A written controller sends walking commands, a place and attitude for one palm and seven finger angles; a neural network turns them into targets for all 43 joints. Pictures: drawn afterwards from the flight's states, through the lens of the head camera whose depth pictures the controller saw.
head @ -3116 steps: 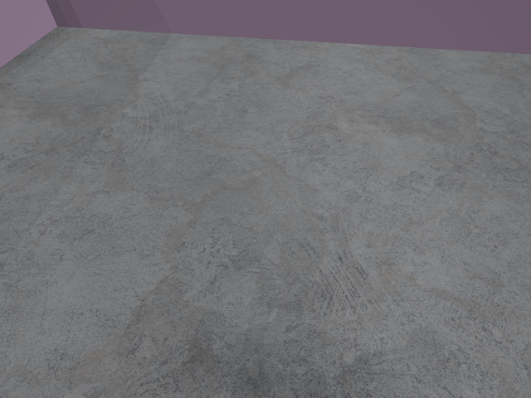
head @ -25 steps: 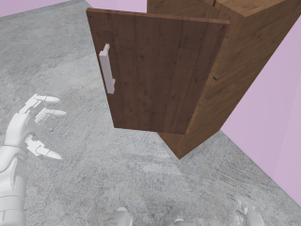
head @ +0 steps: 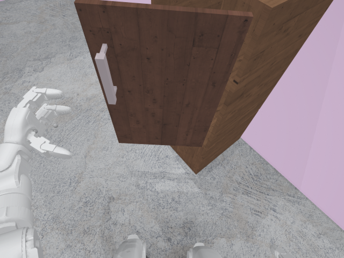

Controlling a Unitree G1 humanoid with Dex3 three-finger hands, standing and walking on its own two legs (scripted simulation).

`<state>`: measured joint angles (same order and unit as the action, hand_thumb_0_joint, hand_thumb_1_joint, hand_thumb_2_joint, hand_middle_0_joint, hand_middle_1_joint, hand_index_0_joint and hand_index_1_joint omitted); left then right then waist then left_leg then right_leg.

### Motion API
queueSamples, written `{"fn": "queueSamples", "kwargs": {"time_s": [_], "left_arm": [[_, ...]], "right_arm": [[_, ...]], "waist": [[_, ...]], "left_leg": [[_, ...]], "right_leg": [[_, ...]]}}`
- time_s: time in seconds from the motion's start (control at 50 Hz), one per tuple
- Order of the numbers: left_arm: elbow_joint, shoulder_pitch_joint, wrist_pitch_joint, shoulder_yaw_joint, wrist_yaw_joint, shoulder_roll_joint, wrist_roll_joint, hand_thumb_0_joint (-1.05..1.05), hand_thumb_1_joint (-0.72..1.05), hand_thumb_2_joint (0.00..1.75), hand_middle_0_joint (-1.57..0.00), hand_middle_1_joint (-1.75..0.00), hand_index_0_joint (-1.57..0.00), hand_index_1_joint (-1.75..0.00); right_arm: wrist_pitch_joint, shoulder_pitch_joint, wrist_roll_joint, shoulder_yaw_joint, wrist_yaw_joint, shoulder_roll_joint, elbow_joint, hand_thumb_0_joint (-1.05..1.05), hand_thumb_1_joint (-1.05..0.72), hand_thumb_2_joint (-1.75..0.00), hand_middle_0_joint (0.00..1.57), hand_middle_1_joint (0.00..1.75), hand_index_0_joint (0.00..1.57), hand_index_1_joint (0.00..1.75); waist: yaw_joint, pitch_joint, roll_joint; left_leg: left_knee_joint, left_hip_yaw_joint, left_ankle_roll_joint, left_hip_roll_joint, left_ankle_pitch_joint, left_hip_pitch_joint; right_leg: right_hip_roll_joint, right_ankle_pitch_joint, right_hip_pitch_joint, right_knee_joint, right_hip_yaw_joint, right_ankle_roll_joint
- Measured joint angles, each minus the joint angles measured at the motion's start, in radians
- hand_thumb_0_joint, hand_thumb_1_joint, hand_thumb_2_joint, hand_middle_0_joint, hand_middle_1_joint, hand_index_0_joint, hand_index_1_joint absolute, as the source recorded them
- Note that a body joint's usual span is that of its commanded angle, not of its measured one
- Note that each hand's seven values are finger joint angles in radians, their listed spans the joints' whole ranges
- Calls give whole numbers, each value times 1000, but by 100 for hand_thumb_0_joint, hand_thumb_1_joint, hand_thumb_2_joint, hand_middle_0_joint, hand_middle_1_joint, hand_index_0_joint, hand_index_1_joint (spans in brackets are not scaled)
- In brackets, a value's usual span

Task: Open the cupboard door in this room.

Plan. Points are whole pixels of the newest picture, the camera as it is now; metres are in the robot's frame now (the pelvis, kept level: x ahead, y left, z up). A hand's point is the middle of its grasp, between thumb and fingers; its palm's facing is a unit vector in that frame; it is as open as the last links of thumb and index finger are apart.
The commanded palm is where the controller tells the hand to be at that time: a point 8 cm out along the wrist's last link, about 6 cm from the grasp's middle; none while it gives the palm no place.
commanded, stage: move the hooked fingers beside the handle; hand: left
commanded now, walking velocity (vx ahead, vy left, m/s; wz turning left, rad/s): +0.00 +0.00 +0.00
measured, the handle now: (108, 76) +0.55 +0.17 +0.06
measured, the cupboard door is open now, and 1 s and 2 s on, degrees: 49 49 49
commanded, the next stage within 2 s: slide the fingers in behind the handle in 1.62 s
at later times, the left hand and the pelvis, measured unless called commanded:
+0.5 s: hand (70, 102) +0.46 +0.25 +0.06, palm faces -0.04 -1.00 +0.00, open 14.0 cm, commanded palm +0.44 +0.29 +0.06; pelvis +0.00 +0.01 -0.01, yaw -1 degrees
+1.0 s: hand (78, 87) +0.51 +0.24 +0.06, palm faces -0.03 -1.00 +0.00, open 14.0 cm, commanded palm +0.49 +0.29 +0.06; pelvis +0.00 +0.01 -0.02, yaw -3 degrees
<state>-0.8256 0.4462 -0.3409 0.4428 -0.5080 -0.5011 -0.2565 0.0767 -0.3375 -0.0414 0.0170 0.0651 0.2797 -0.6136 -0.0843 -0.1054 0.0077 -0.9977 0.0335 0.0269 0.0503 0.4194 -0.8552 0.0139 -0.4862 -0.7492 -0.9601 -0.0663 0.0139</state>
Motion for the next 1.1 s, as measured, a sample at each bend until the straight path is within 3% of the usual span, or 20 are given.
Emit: {"fn": "queueSamples", "kwargs": {"time_s": [0.4, 0.88, 0.98, 1.1], "left_arm": [[-211, 240, -37, -14, 52, -45, 69, -1, -50, 30, -30, -120, -30, -120], [-382, 463, -17, 24, 99, -155, 143, -1, -50, 30, -30, -120, -30, -120], [-364, 451, -12, 49, 88, -176, 147, -1, -49, 30, -30, -120, -30, -120], [-328, 404, -13, 51, 77, -164, 132, -1, -49, 30, -30, -120, -30, -120]], "right_arm": [[-73, -11, 13, 10, -18, -5, -12, 1, -90, -90, 20, 30, 21, 30], [-128, -56, 29, 27, -29, -1, -18, 1, -90, -90, 20, 30, 21, 30], [-138, -65, 32, 25, -33, -1, -2, 1, -90, -90, 20, 30, 21, 30], [-149, -77, 28, 22, -38, -5, 0, 1, -90, -90, 20, 30, 21, 30]], "waist": [[-30, -4, -2], [-104, -1, 6], [-112, 1, 7], [-99, 0, 6]], "left_leg": [[-52, 2, 11, 4, 14, -88], [-105, -3, 12, 23, 26, -197], [-111, 4, 12, 30, 31, -211], [-104, 6, 13, 31, 35, -199]], "right_leg": [[2, -7, -83, -41, 4, -9], [20, -7, -190, -79, 3, -9], [26, -7, -207, -83, 11, -10], [28, -8, -194, -73, 13, -11]]}}
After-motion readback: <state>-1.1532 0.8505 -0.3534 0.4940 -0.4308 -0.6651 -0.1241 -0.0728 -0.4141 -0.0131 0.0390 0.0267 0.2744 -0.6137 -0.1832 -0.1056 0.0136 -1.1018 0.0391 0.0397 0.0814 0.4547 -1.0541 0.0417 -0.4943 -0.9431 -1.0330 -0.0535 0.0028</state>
